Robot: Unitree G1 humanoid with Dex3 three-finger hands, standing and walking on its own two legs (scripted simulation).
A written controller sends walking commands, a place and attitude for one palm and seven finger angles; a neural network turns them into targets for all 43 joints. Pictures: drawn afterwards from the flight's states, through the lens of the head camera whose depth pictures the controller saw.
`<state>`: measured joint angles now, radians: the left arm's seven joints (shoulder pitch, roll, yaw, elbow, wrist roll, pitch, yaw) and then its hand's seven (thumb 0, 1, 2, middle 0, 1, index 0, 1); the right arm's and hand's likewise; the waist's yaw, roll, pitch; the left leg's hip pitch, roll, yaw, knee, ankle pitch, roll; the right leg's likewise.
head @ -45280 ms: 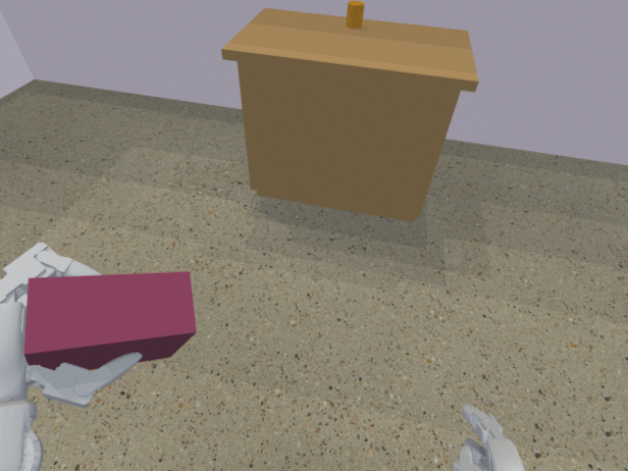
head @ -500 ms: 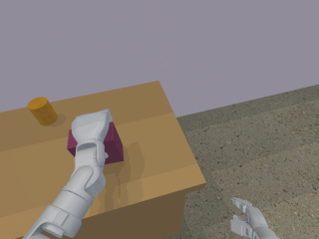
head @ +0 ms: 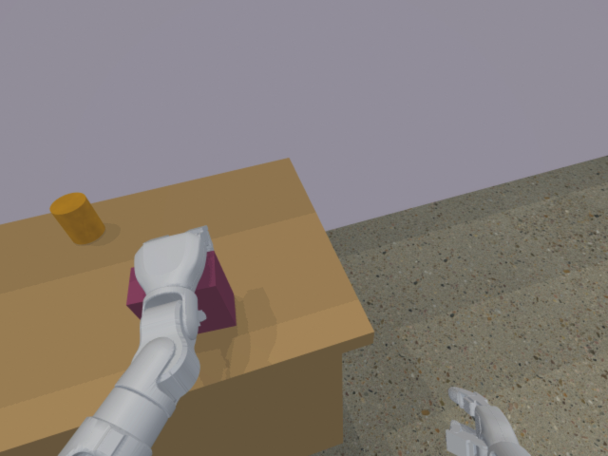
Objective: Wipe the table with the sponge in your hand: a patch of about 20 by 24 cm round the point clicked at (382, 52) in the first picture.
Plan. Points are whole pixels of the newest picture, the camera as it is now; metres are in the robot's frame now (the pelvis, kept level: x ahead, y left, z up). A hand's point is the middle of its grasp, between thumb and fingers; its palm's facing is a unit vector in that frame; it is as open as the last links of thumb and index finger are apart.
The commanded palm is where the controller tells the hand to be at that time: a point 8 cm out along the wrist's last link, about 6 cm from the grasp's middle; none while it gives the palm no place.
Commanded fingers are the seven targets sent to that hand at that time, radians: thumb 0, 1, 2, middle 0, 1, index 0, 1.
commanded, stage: wipe back along the third lane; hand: left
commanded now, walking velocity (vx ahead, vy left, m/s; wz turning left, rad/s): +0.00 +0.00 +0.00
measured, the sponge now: (191, 305) +0.32 +0.22 +0.02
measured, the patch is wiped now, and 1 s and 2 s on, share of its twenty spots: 1.00 1.00 1.00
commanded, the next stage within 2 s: slide back across to the middle lane in 0.14 s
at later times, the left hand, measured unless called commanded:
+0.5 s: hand (181, 298) +0.30 +0.20 +0.08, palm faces +0.08 -0.12 -0.99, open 10.0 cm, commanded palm +0.24 +0.22 +0.11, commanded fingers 0.00 0.10 1.30 -1.20 -1.60 -1.20 -1.60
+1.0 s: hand (138, 320) +0.26 +0.25 +0.08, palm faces +0.03 -0.10 -0.99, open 10.0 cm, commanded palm +0.22 +0.27 +0.11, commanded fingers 0.00 0.10 1.30 -1.20 -1.60 -1.20 -1.60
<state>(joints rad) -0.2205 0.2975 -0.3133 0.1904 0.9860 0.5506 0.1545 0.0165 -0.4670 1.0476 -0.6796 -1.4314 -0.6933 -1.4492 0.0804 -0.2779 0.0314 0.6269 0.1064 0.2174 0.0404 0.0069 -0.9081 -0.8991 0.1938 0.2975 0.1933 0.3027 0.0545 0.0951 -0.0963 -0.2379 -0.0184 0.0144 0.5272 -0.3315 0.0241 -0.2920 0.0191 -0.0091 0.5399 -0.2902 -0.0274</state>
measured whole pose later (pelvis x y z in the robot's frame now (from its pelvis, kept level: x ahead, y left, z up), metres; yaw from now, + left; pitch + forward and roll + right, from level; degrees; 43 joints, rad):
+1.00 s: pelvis -0.01 -0.01 +0.00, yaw -2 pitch +0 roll +0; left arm 0.07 0.43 -0.09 -0.03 0.90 0.33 0.10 0.01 -0.50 1.05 -0.73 -1.38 -0.75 -1.39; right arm 0.07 -0.28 0.01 0.65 0.07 0.13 -0.02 0.01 -0.91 -0.90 0.19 0.30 0.19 0.30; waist 0.08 0.10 -0.04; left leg -0.17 0.00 0.03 0.47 -0.30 0.01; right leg -0.24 0.04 0.01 0.49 -0.26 -0.04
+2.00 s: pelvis -0.03 -0.01 +0.00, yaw +1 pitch +7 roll +0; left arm -0.49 0.54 -0.03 0.66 0.97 0.11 0.05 0.01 -0.57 1.08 -0.80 -1.34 -0.82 -1.35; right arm 0.20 -0.30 0.00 0.69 0.08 0.13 -0.06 0.00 -0.91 -0.90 0.20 0.30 0.20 0.30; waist 0.03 0.07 -0.08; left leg -0.41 0.00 -0.01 0.58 -0.29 0.01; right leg -0.44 0.04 -0.03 0.55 -0.23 -0.04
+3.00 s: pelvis -0.03 +0.01 -0.01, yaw +0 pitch +13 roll -1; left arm -0.79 0.67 0.03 1.07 1.04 0.01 0.12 0.01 -0.58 1.09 -0.80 -1.35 -0.81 -1.37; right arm 0.29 -0.30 0.00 0.71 0.08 0.17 -0.04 0.00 -0.91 -0.90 0.20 0.30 0.20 0.30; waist -0.05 0.06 -0.11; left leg -0.55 0.00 0.01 0.63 -0.31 0.03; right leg -0.57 0.04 -0.02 0.56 -0.22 -0.02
